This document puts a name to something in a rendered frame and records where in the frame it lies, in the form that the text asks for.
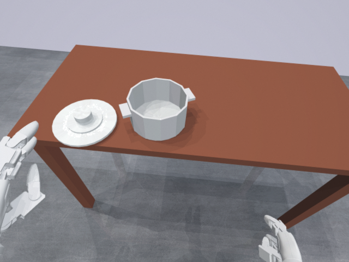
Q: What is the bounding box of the lid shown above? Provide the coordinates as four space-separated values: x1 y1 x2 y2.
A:
52 99 117 147

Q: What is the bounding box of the pot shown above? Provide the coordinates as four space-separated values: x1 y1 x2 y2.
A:
119 78 195 141

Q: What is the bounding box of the right robot hand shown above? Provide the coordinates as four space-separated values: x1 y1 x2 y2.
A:
258 215 302 262

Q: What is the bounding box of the left robot hand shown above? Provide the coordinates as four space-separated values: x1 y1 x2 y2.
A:
0 121 45 237

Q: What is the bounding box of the knob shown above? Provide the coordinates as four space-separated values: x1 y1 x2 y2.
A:
73 107 93 123

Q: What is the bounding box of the table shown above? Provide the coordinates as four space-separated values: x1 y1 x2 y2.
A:
7 45 349 229

